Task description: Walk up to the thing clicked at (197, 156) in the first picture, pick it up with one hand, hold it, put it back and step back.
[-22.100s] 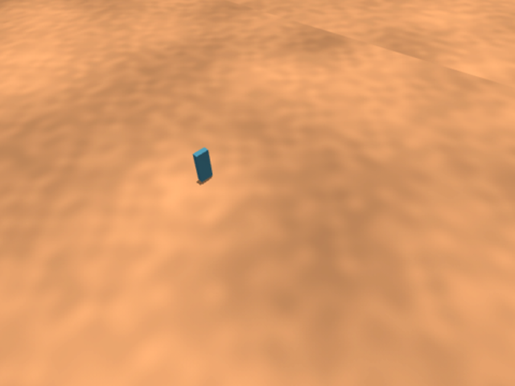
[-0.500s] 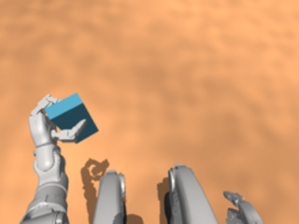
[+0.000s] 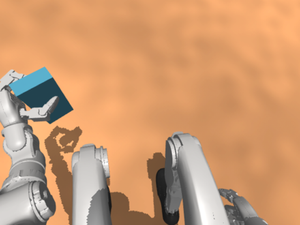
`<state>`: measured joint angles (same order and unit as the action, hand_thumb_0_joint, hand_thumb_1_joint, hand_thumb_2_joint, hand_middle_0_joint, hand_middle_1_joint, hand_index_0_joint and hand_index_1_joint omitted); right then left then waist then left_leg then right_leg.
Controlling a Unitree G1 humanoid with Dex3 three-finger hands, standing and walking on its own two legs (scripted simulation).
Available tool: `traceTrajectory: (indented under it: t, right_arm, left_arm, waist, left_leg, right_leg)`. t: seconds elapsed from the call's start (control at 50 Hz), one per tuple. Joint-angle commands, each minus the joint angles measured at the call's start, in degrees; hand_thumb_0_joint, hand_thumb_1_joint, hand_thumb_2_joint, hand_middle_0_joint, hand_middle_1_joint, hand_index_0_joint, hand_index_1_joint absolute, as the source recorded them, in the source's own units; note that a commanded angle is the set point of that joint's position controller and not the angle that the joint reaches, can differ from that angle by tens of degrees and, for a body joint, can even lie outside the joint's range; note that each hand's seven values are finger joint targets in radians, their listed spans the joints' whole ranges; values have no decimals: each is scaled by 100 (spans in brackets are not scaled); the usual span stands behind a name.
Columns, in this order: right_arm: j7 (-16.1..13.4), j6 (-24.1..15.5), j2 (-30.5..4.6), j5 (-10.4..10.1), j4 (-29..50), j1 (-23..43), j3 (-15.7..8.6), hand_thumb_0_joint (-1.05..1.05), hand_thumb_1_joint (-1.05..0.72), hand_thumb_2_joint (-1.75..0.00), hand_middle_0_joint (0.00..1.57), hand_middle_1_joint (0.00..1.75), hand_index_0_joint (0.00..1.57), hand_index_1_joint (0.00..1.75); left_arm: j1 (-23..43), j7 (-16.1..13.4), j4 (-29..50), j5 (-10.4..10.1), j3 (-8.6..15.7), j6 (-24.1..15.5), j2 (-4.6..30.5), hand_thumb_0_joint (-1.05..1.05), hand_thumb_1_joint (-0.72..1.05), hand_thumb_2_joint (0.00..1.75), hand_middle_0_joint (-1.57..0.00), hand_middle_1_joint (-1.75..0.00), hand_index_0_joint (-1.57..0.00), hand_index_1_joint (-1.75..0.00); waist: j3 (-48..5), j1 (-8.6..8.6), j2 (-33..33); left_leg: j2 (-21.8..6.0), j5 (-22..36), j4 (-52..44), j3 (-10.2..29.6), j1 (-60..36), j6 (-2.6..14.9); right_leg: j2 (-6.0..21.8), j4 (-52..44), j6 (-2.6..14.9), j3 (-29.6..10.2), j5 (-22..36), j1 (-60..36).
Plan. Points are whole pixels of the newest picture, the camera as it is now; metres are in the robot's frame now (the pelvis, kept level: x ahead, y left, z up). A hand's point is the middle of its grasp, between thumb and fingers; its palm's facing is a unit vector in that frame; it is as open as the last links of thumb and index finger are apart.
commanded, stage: crouch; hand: left
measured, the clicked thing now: (47, 99) +0.45 +0.23 -0.07
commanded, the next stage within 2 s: lower in 0.74 s
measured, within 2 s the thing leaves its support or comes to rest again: neither
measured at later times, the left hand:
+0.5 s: hand (45, 104) +0.46 +0.26 -0.13, palm faces +0.28 -0.96 -0.01, open 8.1 cm
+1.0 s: hand (51, 108) +0.46 +0.26 -0.18, palm faces +0.28 -0.96 +0.00, open 8.1 cm
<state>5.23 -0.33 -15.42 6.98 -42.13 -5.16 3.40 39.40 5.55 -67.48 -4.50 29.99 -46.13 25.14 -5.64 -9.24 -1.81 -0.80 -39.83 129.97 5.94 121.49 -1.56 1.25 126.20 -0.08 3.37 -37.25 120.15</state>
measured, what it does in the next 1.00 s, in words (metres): lowers itself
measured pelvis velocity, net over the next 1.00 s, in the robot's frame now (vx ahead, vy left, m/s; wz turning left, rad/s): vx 0.00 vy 0.01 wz -0.10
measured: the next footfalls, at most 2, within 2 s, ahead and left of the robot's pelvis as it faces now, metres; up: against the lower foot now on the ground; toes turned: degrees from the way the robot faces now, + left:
none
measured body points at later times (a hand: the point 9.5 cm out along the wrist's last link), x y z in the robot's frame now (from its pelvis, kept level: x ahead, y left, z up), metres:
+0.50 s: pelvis +0.00 +0.01 -0.06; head +0.22 +0.09 +0.33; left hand +0.44 +0.31 -0.13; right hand +0.08 -0.27 -0.16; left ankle +0.09 +0.13 -0.34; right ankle +0.11 -0.12 -0.34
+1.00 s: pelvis +0.00 +0.01 -0.07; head +0.23 +0.10 +0.30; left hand +0.44 +0.31 -0.17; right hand +0.09 -0.27 -0.16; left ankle +0.09 +0.13 -0.34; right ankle +0.11 -0.12 -0.34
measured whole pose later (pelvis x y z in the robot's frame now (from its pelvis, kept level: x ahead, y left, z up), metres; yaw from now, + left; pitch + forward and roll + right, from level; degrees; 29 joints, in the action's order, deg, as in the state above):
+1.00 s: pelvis +0.00 +0.01 -0.07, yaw -6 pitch +24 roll -11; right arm 7.7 2.3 -18.8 12.5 -39.3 -0.2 13.8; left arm 39.0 5.2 -70.2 -5.4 32.7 -49.5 34.5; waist 6.1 -12.8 -5.7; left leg 0.1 -40.3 145.9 12.4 130.1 -1.0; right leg 0.1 136.8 -2.0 8.0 -35.7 125.5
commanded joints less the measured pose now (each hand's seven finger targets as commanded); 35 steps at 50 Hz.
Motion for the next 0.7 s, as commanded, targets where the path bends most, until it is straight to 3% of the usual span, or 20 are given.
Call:
traceTrajectory:
  t: [0.0, 0.02, 0.04, 0.08, 0.1, 0.12, 0.18, 0.28, 0.3, 0.34, 0.36, 0.46, 0.68]
  right_arm:
    - [-79, -89, -1312, 52, 327, -652, -315, 0, -92, -91, 20, 30, 20, 30]
    - [-75, -86, -1332, 64, 312, -634, -285, 0, -92, -91, 20, 30, 20, 30]
    - [-77, -75, -1388, 63, 297, -653, -266, 0, -92, -91, 20, 30, 20, 30]
    - [-66, -51, -1428, 79, 351, -589, -204, 0, -92, -91, 20, 30, 20, 30]
    - [-57, -29, -1475, 104, 336, -647, -188, 0, -92, -91, 20, 30, 20, 30]
    - [-48, -15, -1462, 116, 337, -606, -154, 0, -92, -91, 20, 30, 20, 30]
    - [-42, 13, -1531, 150, 338, -621, -84, 0, -92, -91, 20, 30, 20, 30]
    - [-19, 74, -1568, 219, 300, -583, 11, 0, -92, -91, 20, 30, 20, 30]
    - [-8, 87, -1592, 242, 274, -619, 15, 0, -92, -91, 20, 30, 20, 30]
    - [9, 95, -1642, 270, 287, -625, 37, 0, -92, -91, 20, 30, 20, 30]
    - [10, 113, -1668, 280, 269, -561, 42, 0, -92, -91, 20, 30, 20, 30]
    - [44, 147, -1723, 346, 304, -534, 129, 0, -92, -91, 20, 30, 20, 30]
    - [84, 232, -1874, 482, 281, -501, 276, 0, -92, -91, 20, 30, 20, 30]
  left_arm:
    - [2181, 7, 1249, -58, 73, -527, 1501, 0, 15, 124, -128, -139, -129, -140]
    - [2206, 35, 1243, -67, 36, -515, 1482, 0, 17, 124, -129, -139, -129, -140]
    - [2101, 27, 1123, -61, 171, -490, 1640, 0, 17, 123, -128, -138, -129, -139]
    - [2052, 73, 1074, -68, 99, -484, 1597, 0, 17, 122, -128, -137, -128, -138]
    - [2026, 77, 1117, -76, 252, -489, 1700, 0, 18, 122, -127, -137, -128, -137]
    - [1901, 83, 1035, -76, 154, -471, 1607, 0, 16, 122, -127, -137, -128, -137]
    - [2050, 83, 1221, -95, 290, -489, 1860, 0, 18, 121, -127, -136, -127, -137]
    - [2030, 37, 1353, -88, 254, -544, 1859, 0, 20, 122, -127, -136, -128, -137]
    - [1956, 19, 1367, -72, 361, -549, 2013, 0, 19, 123, -127, -137, -127, -138]
    - [1954, 33, 1321, -74, 221, -541, 1804, 0, 21, 124, -128, -138, -129, -138]
    - [2076, 43, 1476, -65, 265, -579, 1968, 0, 21, 123, -128, -137, -129, -138]
    - [1845, 72, 1372, -133, 237, -630, 1882, 0, 21, 123, -129, -138, -130, -138]
    - [1660, 51, 1452, -150, 353, -695, 2085, 0, 23, 125, -131, -140, -132, -141]
  waist:
    - [-3701, -25, 1243]
    - [-3652, -66, 1331]
    - [-3591, -28, 1288]
    - [-3472, -64, 1365]
    - [-3476, -34, 1380]
    - [-3456, -51, 1429]
    - [-3484, -68, 1524]
    - [-3280, -143, 1581]
    - [-3355, -93, 1613]
    - [-3251, -236, 1674]
    - [-3184, -197, 1785]
    - [-3197, -258, 1687]
    - [-3084, -333, 1861]
  left_leg:
    - [89, 312, -1415, -396, -2062, 224]
    - [82, 311, -1362, -370, -2069, 218]
    - [75, 356, -1318, -343, -2042, 210]
    - [67, 362, -1259, -286, -1969, 198]
    - [64, 413, -1216, -254, -2011, 183]
    - [59, 451, -1180, -245, -1983, 176]
    - [59, 531, -998, -214, -1930, 175]
    - [43, 494, -857, -145, -1737, 167]
    - [47, 569, -800, -176, -1734, 174]
    - [25, 655, -757, -99, -1855, 149]
    - [18, 502, -790, -70, -1830, 139]
    - [23, 617, -588, -32, -1782, 148]
    - [-3, 1061, -344, 71, -1774, 113]
  right_leg:
    - [-215, -1225, 162, 238, 484, -2027]
    - [-214, -1152, 165, 267, 500, -1948]
    - [-218, -1063, 169, 309, 514, -1882]
    - [-222, -926, 176, 373, 517, -1739]
    - [-221, -870, 174, 402, 570, -1689]
    - [-230, -807, 177, 425, 600, -1695]
    - [-239, -678, 180, 442, 710, -1646]
    - [-267, -530, 177, 516, 708, -1557]
    - [-275, -530, 168, 496, 775, -1686]
    - [-270, -441, 178, 560, 867, -1488]
    - [-270, -398, 194, 577, 734, -1355]
    - [-292, -350, 165, 633, 869, -1472]
    - [-304, -113, 148, 719, 1253, -1615]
